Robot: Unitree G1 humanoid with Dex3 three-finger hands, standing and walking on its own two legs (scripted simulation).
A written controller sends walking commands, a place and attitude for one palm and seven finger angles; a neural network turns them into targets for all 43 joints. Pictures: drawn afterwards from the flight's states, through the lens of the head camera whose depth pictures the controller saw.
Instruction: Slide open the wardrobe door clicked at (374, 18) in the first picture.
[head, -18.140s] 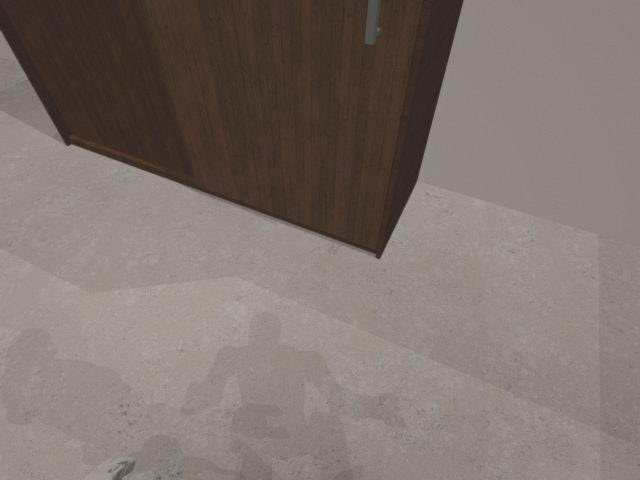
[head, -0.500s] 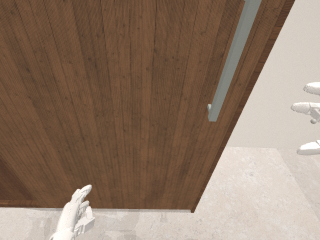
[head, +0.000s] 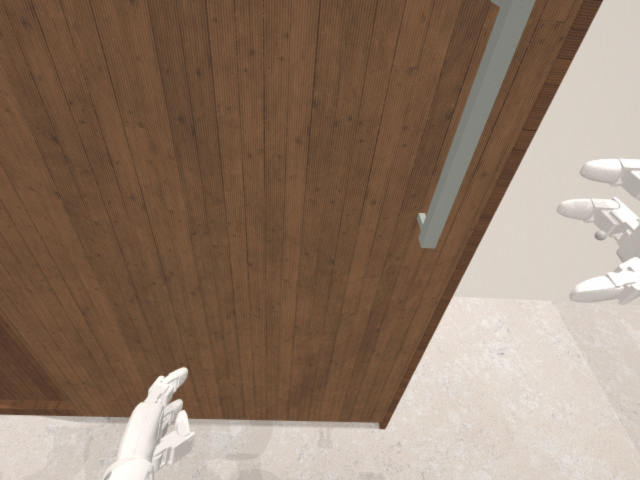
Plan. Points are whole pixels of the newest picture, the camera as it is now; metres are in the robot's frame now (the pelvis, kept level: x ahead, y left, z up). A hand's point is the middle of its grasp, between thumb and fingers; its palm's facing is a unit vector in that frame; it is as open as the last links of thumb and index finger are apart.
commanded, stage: move the hooked fingers beside the handle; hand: right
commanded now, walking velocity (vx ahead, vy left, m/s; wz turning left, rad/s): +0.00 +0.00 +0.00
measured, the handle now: (458, 139) +0.47 -0.16 +0.25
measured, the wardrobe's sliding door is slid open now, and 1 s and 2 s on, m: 0.00 0.00 0.00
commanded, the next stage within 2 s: none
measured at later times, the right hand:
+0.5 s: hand (553, 211) +0.34 -0.23 +0.24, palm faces +0.04 +1.00 -0.08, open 14.0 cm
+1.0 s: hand (522, 188) +0.39 -0.22 +0.23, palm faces +0.04 +1.00 -0.05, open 14.0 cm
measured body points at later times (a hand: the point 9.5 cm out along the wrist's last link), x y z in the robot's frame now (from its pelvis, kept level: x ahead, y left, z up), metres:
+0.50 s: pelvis +0.00 +0.00 +0.00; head -0.03 +0.03 +0.45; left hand +0.19 +0.23 -0.07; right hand +0.33 -0.28 +0.25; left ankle +0.00 +0.11 -0.74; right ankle +0.00 -0.13 -0.74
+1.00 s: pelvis +0.00 +0.00 +0.00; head -0.01 +0.02 +0.45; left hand +0.16 +0.25 -0.09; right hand +0.38 -0.28 +0.24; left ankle +0.00 +0.11 -0.74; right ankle +0.00 -0.13 -0.74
